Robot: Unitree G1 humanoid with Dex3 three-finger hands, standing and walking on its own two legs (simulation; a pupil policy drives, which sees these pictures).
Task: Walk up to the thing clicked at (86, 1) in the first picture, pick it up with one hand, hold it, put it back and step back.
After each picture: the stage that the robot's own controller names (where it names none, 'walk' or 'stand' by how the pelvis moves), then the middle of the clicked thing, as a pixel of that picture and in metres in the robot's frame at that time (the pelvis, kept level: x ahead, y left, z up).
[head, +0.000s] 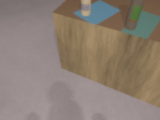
stand; (85, 6) +1.03 +0.00 -0.07
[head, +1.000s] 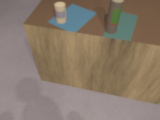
walk; (60, 13) +0.91 +0.12 -0.06
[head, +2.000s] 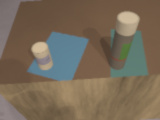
walk; (42, 56) +0.51 +0.18 -0.03
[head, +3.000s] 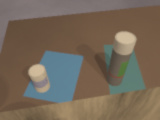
stand; (39, 78) +0.42 +0.19 -0.05
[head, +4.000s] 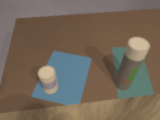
stand; (48, 80) +0.41 +0.16 -0.07
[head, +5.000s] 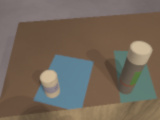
stand; (50, 84) +0.40 +0.15 -0.07
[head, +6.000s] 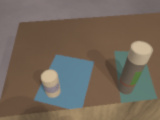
stand; (51, 84) +0.40 +0.15 -0.07
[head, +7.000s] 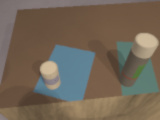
rise first; (51, 75) +0.41 +0.15 -0.06
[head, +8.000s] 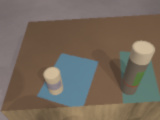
rise first; (54, 81) +0.41 +0.17 -0.06
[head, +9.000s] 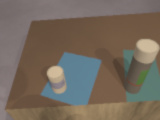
go down; (57, 80) +0.42 +0.16 -0.06
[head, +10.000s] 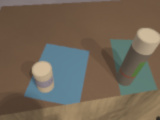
go down; (44, 77) +0.39 +0.14 -0.02
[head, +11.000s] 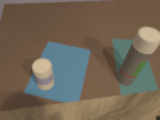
approach; (44, 74) +0.40 +0.14 -0.02
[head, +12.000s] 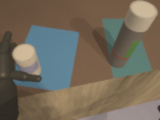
close; (28, 62) +0.42 +0.16 +0.01
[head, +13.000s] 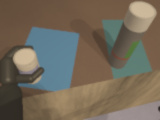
lift; (28, 67) +0.40 +0.16 +0.02
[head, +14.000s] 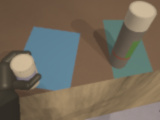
lift; (26, 72) +0.38 +0.17 +0.02
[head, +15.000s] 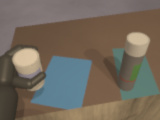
hold; (30, 70) +0.33 +0.16 +0.15
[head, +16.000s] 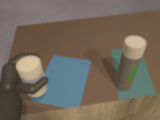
hold; (32, 77) +0.32 +0.16 +0.12
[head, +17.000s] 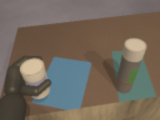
crouch; (36, 79) +0.32 +0.16 +0.11
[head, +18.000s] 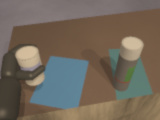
crouch; (31, 66) +0.37 +0.17 +0.11
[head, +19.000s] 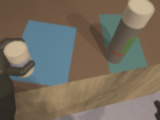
lower; (20, 60) +0.42 +0.18 +0.00
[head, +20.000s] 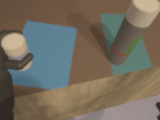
lower; (18, 53) +0.44 +0.18 +0.03
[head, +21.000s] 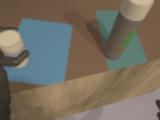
lower; (14, 50) +0.46 +0.19 +0.03
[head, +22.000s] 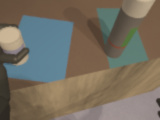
lower; (14, 47) +0.46 +0.18 +0.04
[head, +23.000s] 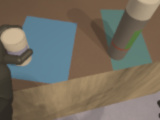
loosen; (17, 48) +0.45 +0.18 +0.04
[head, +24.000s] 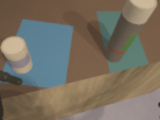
withdraw; (18, 56) +0.43 +0.17 +0.03
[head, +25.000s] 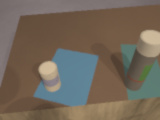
sink last; (50, 77) +0.40 +0.16 -0.01
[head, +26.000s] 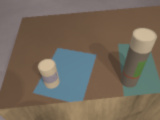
stand; (49, 74) +0.43 +0.17 -0.02
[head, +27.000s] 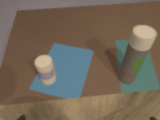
stand; (46, 70) +0.43 +0.17 -0.02
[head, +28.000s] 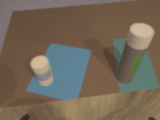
stand; (42, 71) +0.42 +0.18 -0.01
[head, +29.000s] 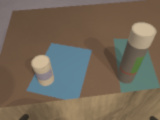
stand; (43, 71) +0.42 +0.17 -0.01
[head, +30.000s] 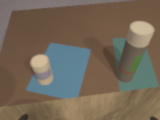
stand; (42, 70) +0.43 +0.18 +0.00
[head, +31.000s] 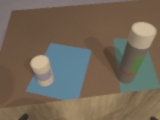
stand; (43, 71) +0.42 +0.18 +0.00
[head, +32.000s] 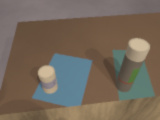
stand; (48, 80) +0.42 +0.17 -0.06
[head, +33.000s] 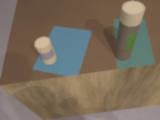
walk; (46, 51) +0.51 +0.20 -0.04
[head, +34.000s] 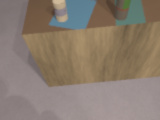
walk; (60, 10) +0.80 +0.15 -0.04
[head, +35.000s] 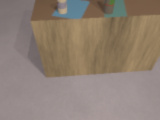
stand; (62, 4) +1.06 +0.17 -0.05
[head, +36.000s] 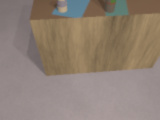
stand; (61, 2) +1.04 +0.16 -0.07
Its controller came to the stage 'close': yes
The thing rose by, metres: 0.19
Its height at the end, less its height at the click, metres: +0.00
